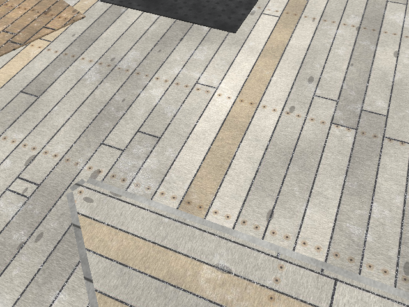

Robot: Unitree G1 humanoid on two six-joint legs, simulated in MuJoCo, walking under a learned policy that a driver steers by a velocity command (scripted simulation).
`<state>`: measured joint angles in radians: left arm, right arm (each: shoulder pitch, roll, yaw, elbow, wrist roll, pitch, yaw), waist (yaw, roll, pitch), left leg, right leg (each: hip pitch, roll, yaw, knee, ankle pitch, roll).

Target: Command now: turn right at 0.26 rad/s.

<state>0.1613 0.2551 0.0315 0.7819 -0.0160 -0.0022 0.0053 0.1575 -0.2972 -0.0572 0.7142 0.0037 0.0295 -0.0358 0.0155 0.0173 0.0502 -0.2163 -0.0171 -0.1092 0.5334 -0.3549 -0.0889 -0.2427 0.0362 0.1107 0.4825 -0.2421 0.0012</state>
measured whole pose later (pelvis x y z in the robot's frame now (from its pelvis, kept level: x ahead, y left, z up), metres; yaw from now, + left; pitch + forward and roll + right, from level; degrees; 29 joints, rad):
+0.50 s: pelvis +0.01 -0.04 -0.01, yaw -17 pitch +1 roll +1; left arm 0.27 0.30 0.05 0.71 -0.01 -0.02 -0.02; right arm 0.18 -0.32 -0.08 0.72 0.02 -0.03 -0.01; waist 0.01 0.04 0.03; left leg -0.43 0.04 -0.02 1.05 -0.47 0.00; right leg -0.26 0.05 0.01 0.56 -0.31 -0.06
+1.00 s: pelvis +0.24 -0.08 +0.00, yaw -26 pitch +1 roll +1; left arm 0.35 0.31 0.04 0.75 -0.02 -0.05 0.01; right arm 0.19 -0.29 -0.06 0.72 0.01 -0.11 0.03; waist 0.02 -0.03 0.02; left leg -0.31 -0.06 0.00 0.46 -0.17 0.04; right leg -0.33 0.02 0.09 1.12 -0.41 -0.03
